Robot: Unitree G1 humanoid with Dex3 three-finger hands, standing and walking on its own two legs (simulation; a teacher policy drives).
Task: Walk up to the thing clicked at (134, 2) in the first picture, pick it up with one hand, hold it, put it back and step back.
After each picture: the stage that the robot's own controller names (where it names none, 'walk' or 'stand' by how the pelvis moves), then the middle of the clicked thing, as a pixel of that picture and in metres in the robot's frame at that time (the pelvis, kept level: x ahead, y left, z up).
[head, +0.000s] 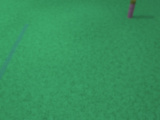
stand; (131, 9) +1.98 -0.56 -0.65
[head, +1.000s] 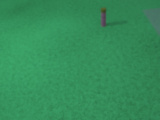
walk; (103, 17) +1.89 -0.05 -0.62
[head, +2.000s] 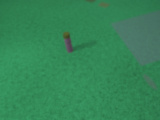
walk; (68, 42) +1.30 +0.30 -0.65
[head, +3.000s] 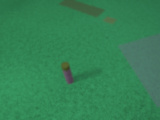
walk; (67, 73) +0.87 +0.28 -0.64
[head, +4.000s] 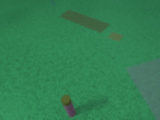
walk; (68, 106) +0.57 +0.26 -0.65
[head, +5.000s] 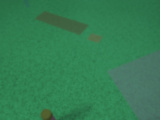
stand; out of the picture +0.42 +0.36 -0.64
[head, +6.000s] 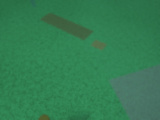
stand; out of the picture +0.41 +0.31 -0.64
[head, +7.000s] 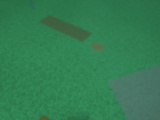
stand; out of the picture +0.42 +0.31 -0.66
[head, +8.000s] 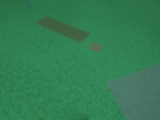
stand; out of the picture +0.39 +0.33 -0.66
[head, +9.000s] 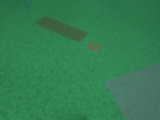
stand; out of the picture +0.39 +0.34 -0.66
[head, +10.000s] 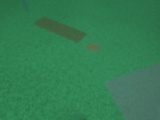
stand; out of the picture +0.38 +0.34 -0.66
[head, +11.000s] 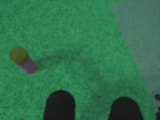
go down; (25, 62) +0.43 +0.34 -0.37
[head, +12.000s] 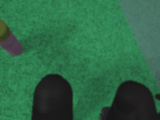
go down; (7, 40) +0.44 +0.38 -0.26
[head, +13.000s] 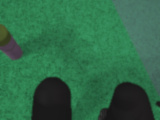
go down; (7, 44) +0.44 +0.37 -0.27
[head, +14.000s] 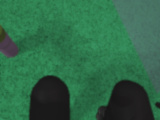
go down; (2, 42) +0.44 +0.37 -0.27
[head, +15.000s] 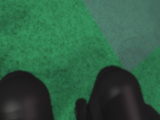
close in; out of the picture +0.41 +0.41 -0.17
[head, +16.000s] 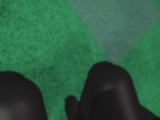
close; out of the picture +0.40 +0.42 -0.16
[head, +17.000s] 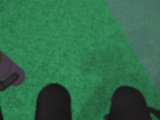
lift; (1, 68) +0.34 +0.29 -0.02
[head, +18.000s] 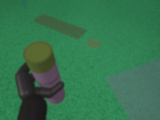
hold; (48, 78) +0.33 +0.14 +0.09
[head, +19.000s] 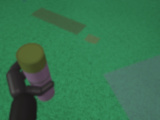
hold; (39, 77) +0.35 +0.18 +0.06
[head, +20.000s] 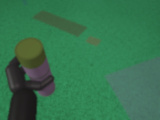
hold; (39, 72) +0.36 +0.18 +0.08
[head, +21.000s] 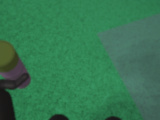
crouch; (13, 69) +0.37 +0.25 -0.03
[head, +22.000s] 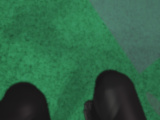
lower; out of the picture +0.46 +0.37 -0.07
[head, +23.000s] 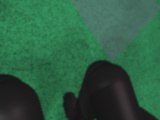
lower; out of the picture +0.39 +0.40 -0.16
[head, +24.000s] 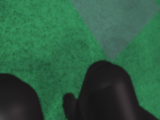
lower; out of the picture +0.39 +0.41 -0.16
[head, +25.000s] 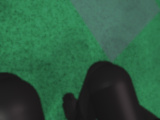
lower; out of the picture +0.39 +0.41 -0.16
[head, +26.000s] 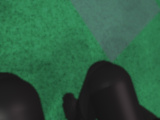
lower; out of the picture +0.39 +0.40 -0.16
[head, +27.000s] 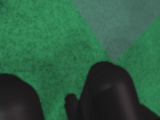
open; out of the picture +0.40 +0.41 -0.16
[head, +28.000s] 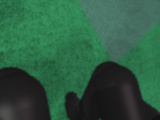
rise; out of the picture +0.38 +0.39 -0.16
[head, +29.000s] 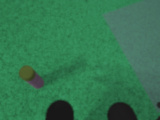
walk; (33, 78) +0.42 +0.31 -0.42
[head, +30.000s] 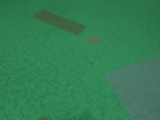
stand; out of the picture +0.38 +0.28 -0.60
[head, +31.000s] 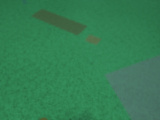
stand; out of the picture +0.38 +0.29 -0.60
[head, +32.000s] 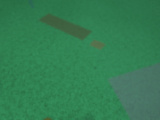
stand; out of the picture +0.39 +0.28 -0.63
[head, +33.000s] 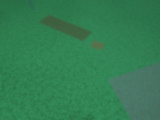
stand; out of the picture +0.39 +0.29 -0.66
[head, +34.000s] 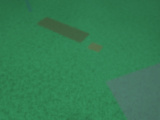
stand; out of the picture +0.38 +0.30 -0.66
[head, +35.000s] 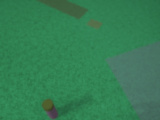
walk; (50, 109) +0.42 +0.26 -0.63
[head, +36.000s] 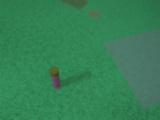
walk; (55, 78) +0.70 +0.23 -0.64
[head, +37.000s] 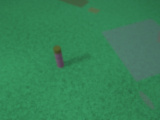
stand; (59, 57) +1.03 +0.32 -0.63
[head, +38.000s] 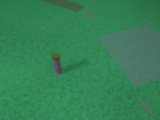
stand; (57, 64) +0.98 +0.30 -0.65
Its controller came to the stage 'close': yes
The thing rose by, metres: 0.70
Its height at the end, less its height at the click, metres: +0.00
